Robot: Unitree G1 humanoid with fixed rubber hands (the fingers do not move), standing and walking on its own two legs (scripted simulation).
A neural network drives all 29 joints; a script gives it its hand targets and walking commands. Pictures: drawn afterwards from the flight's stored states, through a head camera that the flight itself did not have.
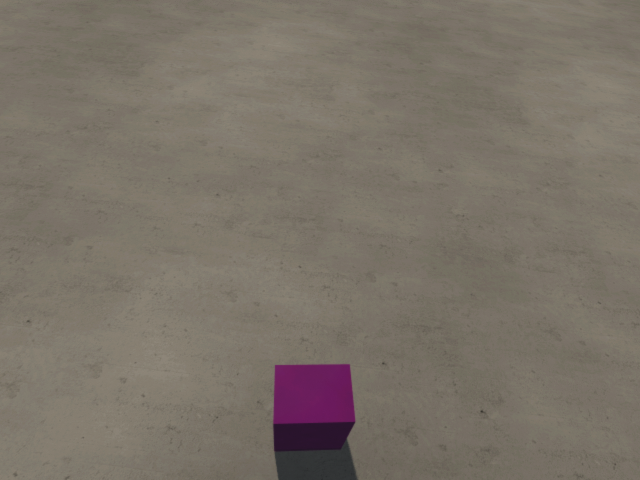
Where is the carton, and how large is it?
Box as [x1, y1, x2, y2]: [273, 364, 354, 451]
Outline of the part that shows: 349,364 275,365 273,417 274,451 338,449 341,447 354,423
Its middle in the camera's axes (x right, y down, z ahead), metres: -0.03 +0.45 +1.05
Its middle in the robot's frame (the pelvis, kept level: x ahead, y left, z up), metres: +0.41 -0.04 -0.63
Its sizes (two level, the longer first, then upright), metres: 0.192 0.140 0.281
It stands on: the floor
